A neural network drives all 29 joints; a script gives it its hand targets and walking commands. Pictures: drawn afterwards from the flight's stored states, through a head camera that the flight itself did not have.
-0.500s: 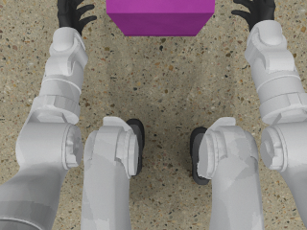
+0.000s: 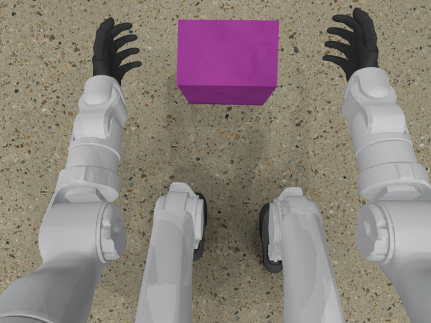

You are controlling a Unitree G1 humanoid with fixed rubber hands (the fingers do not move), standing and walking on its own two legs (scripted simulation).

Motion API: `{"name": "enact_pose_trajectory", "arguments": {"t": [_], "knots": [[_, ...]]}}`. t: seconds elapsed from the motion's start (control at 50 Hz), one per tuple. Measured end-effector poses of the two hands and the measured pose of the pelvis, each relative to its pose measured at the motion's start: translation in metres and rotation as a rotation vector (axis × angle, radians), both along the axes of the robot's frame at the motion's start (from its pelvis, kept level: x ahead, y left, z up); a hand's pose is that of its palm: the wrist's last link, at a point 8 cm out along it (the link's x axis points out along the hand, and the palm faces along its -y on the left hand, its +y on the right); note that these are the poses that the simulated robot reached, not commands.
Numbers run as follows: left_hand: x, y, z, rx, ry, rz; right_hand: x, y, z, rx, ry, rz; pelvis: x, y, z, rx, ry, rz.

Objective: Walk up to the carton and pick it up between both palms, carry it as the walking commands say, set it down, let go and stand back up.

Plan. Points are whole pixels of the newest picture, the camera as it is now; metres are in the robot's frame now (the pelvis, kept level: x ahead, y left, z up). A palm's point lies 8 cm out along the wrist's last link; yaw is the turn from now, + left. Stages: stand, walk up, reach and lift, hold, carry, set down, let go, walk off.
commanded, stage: set down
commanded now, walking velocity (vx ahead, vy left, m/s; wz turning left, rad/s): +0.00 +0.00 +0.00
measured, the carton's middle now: (227, 69) +0.59 +0.03 -0.38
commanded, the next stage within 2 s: let go in 0.74 s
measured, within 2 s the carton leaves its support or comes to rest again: neither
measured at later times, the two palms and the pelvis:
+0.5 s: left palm (33, 29) +0.49 +0.23 +0.04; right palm out of the picture +0.51 -0.18 +0.04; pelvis +0.03 +0.00 +0.14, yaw +0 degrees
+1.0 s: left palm out of the picture +0.42 +0.23 +0.10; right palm out of the picture +0.44 -0.20 +0.10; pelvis +0.06 +0.00 +0.22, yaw +1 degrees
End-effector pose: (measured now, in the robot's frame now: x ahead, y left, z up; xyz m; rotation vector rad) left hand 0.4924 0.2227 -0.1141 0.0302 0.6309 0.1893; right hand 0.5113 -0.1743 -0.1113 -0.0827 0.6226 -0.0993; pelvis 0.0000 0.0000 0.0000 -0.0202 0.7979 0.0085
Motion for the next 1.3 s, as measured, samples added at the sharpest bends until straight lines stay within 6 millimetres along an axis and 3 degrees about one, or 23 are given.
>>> {"name": "enact_pose_trajectory", "arguments": {"t": [0.58,0.68,0.82,0.96,1.3], "knots": [[-0.007,0.005,0.179,-0.02,-0.01,-0.025,-0.003,-0.005,0.177,0.024,0.006,0.019,0.033,0.005,0.16,-0.001,-0.026,0.0],[-0.008,0.003,0.195,-0.015,0.012,-0.029,-0.005,-0.007,0.193,0.016,0.025,0.022,0.039,0.005,0.18,0.0,-0.037,0.0],[-0.016,0.002,0.194,0.011,0.047,-0.041,-0.012,-0.009,0.193,-0.019,0.054,0.038,0.046,0.004,0.191,0.001,-0.044,0.003],[-0.054,0.009,0.207,0.09,0.107,-0.109,-0.054,-0.018,0.202,-0.082,0.107,0.079,0.058,0.003,0.211,0.006,-0.098,0.008],[-0.161,0.014,0.302,0.077,0.158,-0.125,-0.16,-0.044,0.301,-0.069,0.143,0.067,0.105,0.003,0.275,0.02,-0.472,0.008]]}}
